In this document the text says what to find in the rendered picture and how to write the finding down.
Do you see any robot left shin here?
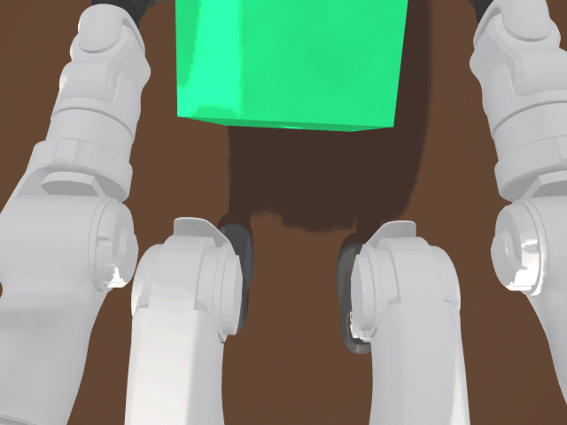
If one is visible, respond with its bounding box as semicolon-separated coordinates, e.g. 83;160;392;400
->
131;217;236;316

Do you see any left robot hand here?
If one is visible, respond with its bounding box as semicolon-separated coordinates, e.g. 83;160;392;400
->
91;0;167;30

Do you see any robot right upper arm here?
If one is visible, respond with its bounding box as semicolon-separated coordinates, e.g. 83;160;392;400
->
491;196;567;404

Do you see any left robot forearm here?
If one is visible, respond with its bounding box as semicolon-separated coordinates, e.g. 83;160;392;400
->
0;4;151;219

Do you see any robot left upper arm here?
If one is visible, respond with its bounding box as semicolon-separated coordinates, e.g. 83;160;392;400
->
0;194;138;425

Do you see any robot right foot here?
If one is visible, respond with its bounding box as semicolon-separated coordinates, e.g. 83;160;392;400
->
336;243;371;354

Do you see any carton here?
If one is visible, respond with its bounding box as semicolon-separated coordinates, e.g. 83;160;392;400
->
175;0;408;132

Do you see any right robot forearm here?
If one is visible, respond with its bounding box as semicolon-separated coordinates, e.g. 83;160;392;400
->
470;0;567;202

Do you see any right robot hand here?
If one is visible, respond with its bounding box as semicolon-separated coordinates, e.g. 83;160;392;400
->
469;0;493;24

